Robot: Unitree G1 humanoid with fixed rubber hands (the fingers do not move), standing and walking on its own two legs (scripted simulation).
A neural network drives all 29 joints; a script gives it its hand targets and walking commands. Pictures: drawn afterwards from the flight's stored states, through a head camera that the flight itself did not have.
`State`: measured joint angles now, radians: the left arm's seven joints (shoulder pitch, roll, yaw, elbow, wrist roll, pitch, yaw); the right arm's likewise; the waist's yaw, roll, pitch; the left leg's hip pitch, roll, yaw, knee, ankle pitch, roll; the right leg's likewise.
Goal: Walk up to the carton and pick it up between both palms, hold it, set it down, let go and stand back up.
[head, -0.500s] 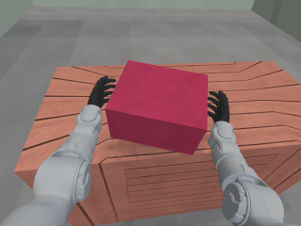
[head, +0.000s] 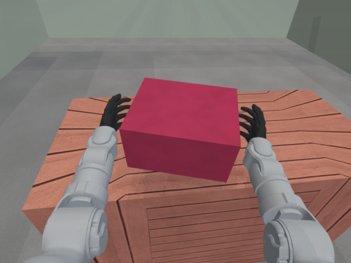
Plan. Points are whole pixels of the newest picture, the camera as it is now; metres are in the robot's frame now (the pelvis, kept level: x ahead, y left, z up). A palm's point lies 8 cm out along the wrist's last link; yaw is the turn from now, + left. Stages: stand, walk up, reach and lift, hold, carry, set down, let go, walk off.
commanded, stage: reach and lift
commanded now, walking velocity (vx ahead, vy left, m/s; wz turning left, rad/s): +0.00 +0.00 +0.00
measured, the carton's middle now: (183, 127) +0.45 -0.03 +0.12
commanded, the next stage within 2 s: hold in 1.40 s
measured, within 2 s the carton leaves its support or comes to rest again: neither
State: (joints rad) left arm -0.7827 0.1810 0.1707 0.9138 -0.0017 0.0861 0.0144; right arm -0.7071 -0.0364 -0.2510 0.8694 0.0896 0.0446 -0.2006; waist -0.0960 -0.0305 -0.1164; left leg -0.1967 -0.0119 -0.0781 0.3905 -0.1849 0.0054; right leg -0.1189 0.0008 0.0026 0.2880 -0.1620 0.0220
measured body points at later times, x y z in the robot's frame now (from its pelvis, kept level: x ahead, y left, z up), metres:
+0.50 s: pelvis -0.01 -0.01 +0.00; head -0.09 +0.02 +0.44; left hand +0.39 +0.15 +0.19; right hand +0.36 -0.20 +0.18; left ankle +0.01 +0.11 -0.75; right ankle +0.00 -0.14 -0.75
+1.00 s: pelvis -0.01 -0.01 +0.00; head -0.08 +0.01 +0.44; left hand +0.39 +0.15 +0.19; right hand +0.36 -0.20 +0.18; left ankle +0.01 +0.11 -0.75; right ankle +0.00 -0.14 -0.75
